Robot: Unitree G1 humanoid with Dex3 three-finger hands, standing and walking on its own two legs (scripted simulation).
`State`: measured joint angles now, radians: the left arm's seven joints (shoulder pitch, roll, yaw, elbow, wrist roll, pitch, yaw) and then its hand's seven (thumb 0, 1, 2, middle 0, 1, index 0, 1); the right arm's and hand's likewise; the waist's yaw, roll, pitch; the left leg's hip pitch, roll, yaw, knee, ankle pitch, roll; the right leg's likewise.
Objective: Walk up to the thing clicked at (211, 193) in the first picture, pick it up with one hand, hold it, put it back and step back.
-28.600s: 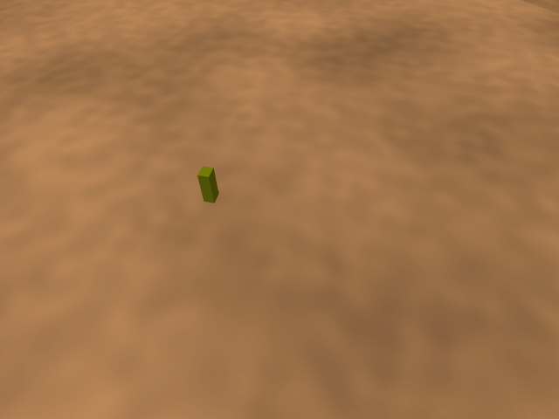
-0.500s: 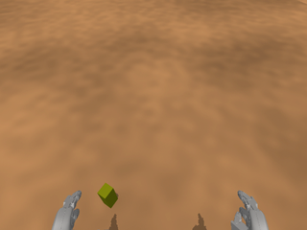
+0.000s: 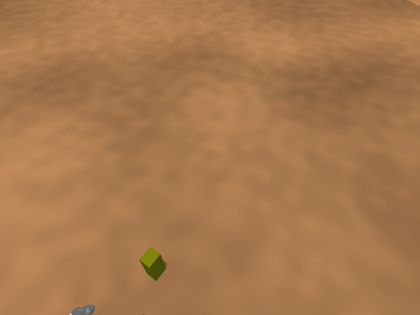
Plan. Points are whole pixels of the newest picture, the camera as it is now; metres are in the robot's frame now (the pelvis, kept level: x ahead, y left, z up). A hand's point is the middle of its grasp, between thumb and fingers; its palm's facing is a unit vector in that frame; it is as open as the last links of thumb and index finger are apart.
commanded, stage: stand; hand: left
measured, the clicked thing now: (153, 264) +0.43 +0.27 -0.67
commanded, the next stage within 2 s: step back in 1.76 s
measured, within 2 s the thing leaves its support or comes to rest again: neither
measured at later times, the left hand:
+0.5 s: hand out of the picture +0.04 +0.25 -0.13, palm faces +0.01 -0.93 -0.37, open 7.4 cm
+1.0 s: hand out of the picture +0.05 +0.24 -0.13, palm faces +0.00 -0.94 -0.35, open 7.4 cm
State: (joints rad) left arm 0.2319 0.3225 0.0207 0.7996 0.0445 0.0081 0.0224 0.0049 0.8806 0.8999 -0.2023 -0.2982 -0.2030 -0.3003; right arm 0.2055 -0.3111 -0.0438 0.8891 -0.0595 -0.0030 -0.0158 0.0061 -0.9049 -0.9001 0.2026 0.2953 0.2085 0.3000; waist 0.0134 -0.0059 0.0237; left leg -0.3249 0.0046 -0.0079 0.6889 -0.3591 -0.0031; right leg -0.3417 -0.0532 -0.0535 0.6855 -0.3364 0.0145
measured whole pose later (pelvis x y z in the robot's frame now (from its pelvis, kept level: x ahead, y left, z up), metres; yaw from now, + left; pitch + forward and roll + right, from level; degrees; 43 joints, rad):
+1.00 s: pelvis -0.01 -0.01 +0.03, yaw +0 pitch -3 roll +0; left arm 0.12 0.33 0.01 1.18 0.02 -0.01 0.01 0.00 0.90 0.90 -0.20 -0.30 -0.20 -0.30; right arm 0.15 -0.33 -0.01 1.15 -0.03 0.01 -0.01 0.00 -0.91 -0.90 0.20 0.29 0.21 0.30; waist 0.01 0.02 0.06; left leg -0.12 0.02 -0.01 0.34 -0.17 -0.02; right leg -0.14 -0.03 -0.06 0.35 -0.16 0.00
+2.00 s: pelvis -0.02 +0.02 +0.01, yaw +0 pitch -1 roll +0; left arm 0.04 0.37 0.07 0.98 0.02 0.03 0.02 0.00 0.90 0.90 -0.20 -0.30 -0.20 -0.30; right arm 0.10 -0.40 -0.06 0.96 0.00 0.06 0.01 0.00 -0.91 -0.90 0.20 0.29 0.21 0.30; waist -0.01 -0.01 0.15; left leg -0.34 -0.04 -0.04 0.84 -0.44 0.04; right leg -0.28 -0.07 -0.05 0.54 -0.23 0.02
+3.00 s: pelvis -0.23 +0.06 +0.01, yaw -3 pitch -2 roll -1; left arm 0.15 0.40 0.09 0.80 0.01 0.07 0.02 0.00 0.90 0.90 -0.20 -0.30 -0.20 -0.30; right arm 0.15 -0.35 -0.04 0.83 -0.03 0.02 -0.02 0.00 -0.90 -0.90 0.21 0.30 0.21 0.30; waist 0.00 -0.04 0.17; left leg -0.32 0.00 -0.02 0.59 -0.24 0.03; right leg -0.47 0.12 0.16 1.23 -0.50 0.00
